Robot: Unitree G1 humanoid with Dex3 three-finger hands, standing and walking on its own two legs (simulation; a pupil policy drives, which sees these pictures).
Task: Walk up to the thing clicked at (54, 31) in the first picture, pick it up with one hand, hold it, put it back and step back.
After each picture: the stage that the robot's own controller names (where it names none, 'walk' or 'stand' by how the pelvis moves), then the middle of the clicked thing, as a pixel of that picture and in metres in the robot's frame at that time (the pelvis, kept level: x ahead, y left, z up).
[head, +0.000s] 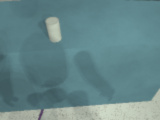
stand; (53, 29) +0.70 +0.17 -0.02
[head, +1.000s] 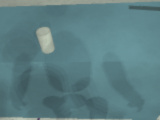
walk; (45, 40) +0.62 +0.22 -0.01
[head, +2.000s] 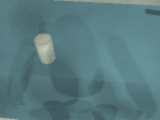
stand; (45, 49) +0.50 +0.18 +0.00
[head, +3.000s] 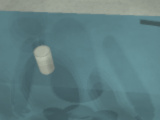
stand; (44, 60) +0.49 +0.18 -0.02
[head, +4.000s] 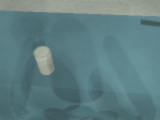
stand; (44, 61) +0.49 +0.18 -0.02
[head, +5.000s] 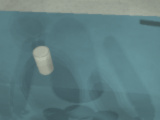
stand; (43, 60) +0.49 +0.19 -0.02
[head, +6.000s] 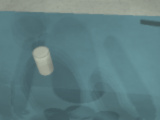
stand; (43, 61) +0.48 +0.19 -0.02
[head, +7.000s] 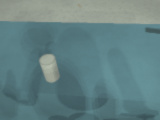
rise first; (50, 68) +0.47 +0.18 -0.02
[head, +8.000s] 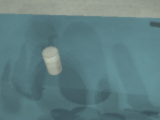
go down; (52, 61) +0.49 +0.18 -0.02
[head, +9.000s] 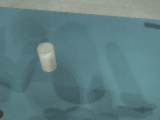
go down; (47, 57) +0.50 +0.17 -0.01
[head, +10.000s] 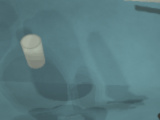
go down; (33, 52) +0.47 +0.17 +0.02
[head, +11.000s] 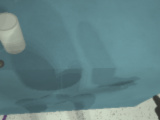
close in; (10, 34) +0.49 +0.18 +0.05
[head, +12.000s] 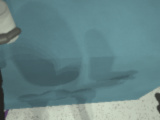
close; (2, 23) +0.52 +0.19 +0.08
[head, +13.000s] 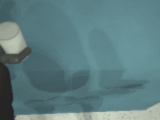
lift; (13, 43) +0.46 +0.19 +0.06
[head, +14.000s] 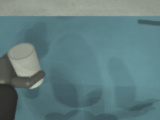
lift; (27, 66) +0.32 +0.17 +0.17
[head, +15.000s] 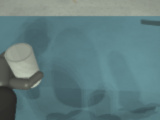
hold; (25, 66) +0.32 +0.18 +0.17
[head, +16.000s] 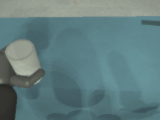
hold; (26, 63) +0.31 +0.16 +0.19
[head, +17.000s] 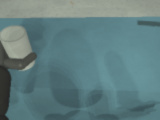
crouch; (19, 49) +0.37 +0.19 +0.20
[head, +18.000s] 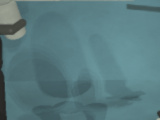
lower; (9, 17) +0.49 +0.20 +0.18
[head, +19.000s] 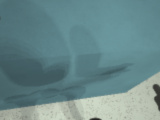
lower; out of the picture +0.55 +0.20 +0.08
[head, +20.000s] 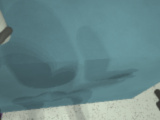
lower; out of the picture +0.52 +0.19 +0.08
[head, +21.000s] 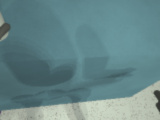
lower; out of the picture +0.53 +0.20 +0.08
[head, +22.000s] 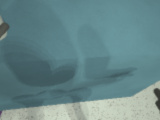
lower; out of the picture +0.53 +0.20 +0.08
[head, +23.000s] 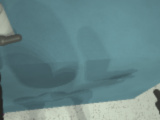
open; out of the picture +0.52 +0.18 +0.07
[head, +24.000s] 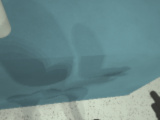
sink last; out of the picture +0.53 +0.19 +0.08
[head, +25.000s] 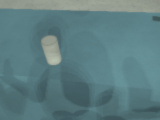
sink last; (51, 50) +0.52 +0.18 +0.04
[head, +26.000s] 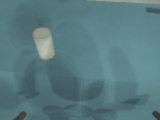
stand; (44, 44) +0.51 +0.17 +0.04
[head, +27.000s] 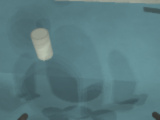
stand; (42, 44) +0.51 +0.18 +0.05
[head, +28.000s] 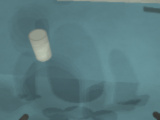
stand; (41, 45) +0.51 +0.18 +0.05
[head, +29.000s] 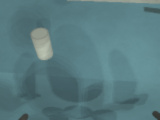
stand; (42, 44) +0.51 +0.18 +0.05
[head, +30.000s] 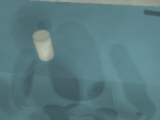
stand; (44, 46) +0.51 +0.18 +0.03
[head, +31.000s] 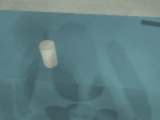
walk; (48, 54) +0.53 +0.17 -0.02
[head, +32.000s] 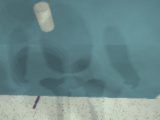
walk; (44, 17) +0.65 +0.19 -0.01
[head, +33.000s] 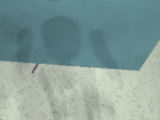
walk; out of the picture +0.97 +0.19 +0.01
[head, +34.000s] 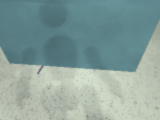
stand; out of the picture +1.13 +0.20 -0.01
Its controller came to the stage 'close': yes
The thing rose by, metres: 0.20
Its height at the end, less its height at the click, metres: +0.00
